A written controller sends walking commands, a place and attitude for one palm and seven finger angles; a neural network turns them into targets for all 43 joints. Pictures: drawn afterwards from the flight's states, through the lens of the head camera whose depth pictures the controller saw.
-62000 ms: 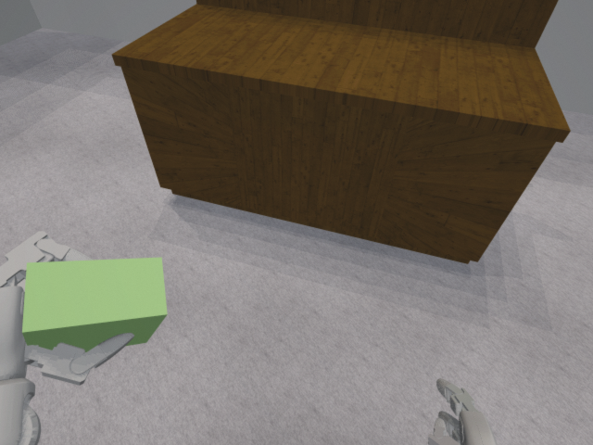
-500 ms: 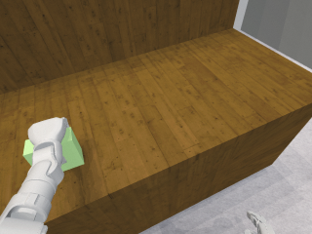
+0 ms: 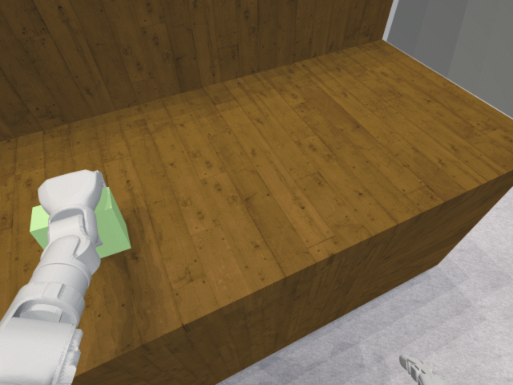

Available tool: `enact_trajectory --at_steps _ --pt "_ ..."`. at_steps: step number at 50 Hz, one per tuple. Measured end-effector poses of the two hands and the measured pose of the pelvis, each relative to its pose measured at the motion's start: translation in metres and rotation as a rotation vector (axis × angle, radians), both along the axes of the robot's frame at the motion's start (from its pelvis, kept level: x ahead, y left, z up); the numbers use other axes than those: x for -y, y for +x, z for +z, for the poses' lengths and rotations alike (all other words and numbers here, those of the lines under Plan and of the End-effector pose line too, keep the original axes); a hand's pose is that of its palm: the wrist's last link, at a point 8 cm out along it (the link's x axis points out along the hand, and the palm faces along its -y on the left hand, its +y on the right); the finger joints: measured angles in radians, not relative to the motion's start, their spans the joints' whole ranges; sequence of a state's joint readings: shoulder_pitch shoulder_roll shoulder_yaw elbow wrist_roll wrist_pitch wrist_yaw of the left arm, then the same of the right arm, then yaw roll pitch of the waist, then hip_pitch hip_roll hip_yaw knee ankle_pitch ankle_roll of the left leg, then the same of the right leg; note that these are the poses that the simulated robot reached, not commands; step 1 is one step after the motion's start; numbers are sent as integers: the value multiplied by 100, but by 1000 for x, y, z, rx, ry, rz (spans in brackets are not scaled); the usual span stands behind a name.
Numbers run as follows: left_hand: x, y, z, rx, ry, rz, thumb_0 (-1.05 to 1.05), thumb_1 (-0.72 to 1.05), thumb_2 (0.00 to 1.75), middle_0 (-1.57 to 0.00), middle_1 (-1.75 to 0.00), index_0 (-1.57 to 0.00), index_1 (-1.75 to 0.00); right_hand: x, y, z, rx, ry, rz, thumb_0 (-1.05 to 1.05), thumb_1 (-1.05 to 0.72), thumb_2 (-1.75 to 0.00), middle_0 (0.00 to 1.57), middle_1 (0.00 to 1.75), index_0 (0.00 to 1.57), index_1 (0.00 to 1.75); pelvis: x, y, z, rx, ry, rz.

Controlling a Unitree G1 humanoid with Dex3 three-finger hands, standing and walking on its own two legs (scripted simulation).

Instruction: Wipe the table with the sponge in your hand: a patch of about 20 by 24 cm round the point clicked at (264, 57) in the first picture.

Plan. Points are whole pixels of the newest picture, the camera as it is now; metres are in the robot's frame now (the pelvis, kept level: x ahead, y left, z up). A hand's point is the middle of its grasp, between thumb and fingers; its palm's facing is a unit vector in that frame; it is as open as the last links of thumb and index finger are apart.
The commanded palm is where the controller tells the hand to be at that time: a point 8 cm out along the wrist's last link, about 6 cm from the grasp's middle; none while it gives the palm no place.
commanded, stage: wipe forward along the first lane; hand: left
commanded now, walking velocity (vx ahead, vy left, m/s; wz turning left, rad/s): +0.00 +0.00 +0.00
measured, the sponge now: (88, 235) +0.36 +0.33 +0.00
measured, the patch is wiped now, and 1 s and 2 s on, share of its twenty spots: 0.40 0.55 0.75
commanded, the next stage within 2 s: slide across to the middle lane in 0.08 s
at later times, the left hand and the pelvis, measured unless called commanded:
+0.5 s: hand (88, 198) +0.40 +0.33 +0.04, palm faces -0.08 +0.00 -1.00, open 9.8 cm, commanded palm +0.39 +0.30 +0.10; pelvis +0.01 +0.03 +0.00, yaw +0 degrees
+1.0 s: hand (124, 190) +0.42 +0.27 +0.04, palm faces -0.08 -0.02 -1.00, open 9.8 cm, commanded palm +0.40 +0.25 +0.09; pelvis +0.03 +0.02 +0.00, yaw +1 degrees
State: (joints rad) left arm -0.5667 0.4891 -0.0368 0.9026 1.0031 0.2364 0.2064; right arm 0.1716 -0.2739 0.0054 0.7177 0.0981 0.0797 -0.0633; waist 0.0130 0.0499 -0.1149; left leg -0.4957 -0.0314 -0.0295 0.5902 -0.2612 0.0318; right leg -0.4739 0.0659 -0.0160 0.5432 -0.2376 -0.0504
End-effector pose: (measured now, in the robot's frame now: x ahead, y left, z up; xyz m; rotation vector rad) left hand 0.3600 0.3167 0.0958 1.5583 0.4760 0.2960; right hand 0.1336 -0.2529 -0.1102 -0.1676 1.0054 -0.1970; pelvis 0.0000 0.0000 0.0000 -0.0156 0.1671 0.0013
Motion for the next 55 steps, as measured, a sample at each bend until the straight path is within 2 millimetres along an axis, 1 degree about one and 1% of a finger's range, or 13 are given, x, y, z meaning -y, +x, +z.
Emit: enact_trajectory --at_steps 6,12,17,21,26,35,39,42,47,51,55 --pt "-7 11 0 -2 -1 -3 1 -53 109 -80 -137 -80 -137 -4 -7 -1 -28 -8 -7 1 -90 -90 20 30 20 30 -7 1 -1 -13 -5 1" --pt "-16 21 1 -2 -3 0 1 -53 109 -80 -137 -80 -138 -7 -19 -2 -61 -13 -23 1 -90 -90 20 30 20 30 -12 2 -1 -25 -10 -1" --pt "-17 26 0 -4 -1 -15 1 -52 109 -79 -138 -79 -138 -11 -28 -4 -88 -14 -39 1 -90 -90 20 30 20 30 -18 5 0 -25 -14 -2" --pt "-15 28 1 12 -2 -26 1 -52 108 -79 -138 -79 -139 -17 -29 -4 -101 -8 -43 1 -90 -90 20 30 20 30 -22 8 1 -18 -15 1" --pt "-5 30 3 39 -10 -39 1 -51 108 -78 -139 -78 -140 -27 -18 -5 -95 10 -27 1 -91 -90 20 30 20 30 -27 12 2 -6 -15 8" --pt "23 40 4 52 -22 -47 0 -50 108 -76 -140 -76 -141 -47 22 -2 -25 55 27 1 -91 -90 20 30 20 30 -29 19 3 -1 -12 9" --pt "32 43 3 48 -27 -34 0 -50 108 -76 -140 -76 -141 -50 38 2 2 66 47 1 -90 -90 20 30 20 30 -27 22 4 2 -11 7" --pt "36 45 2 40 -19 -26 0 -50 108 -76 -140 -76 -141 -49 46 4 12 65 57 1 -90 -90 20 30 20 30 -25 23 4 2 -10 10" --pt "45 49 3 38 -21 -23 0 -50 108 -76 -140 -76 -140 -43 50 5 3 54 61 1 -90 -90 20 30 20 30 -21 25 5 1 -9 15" --pt "54 49 3 41 -17 -29 0 -50 108 -76 -140 -76 -140 -35 47 3 -14 53 49 1 -90 -90 20 30 20 30 -18 27 5 1 -8 10" --pt "61 45 1 49 -16 -26 0 -49 108 -75 -141 -75 -141 -28 43 3 -28 55 36 1 -91 -90 20 30 20 30 -15 29 6 8 -5 2"
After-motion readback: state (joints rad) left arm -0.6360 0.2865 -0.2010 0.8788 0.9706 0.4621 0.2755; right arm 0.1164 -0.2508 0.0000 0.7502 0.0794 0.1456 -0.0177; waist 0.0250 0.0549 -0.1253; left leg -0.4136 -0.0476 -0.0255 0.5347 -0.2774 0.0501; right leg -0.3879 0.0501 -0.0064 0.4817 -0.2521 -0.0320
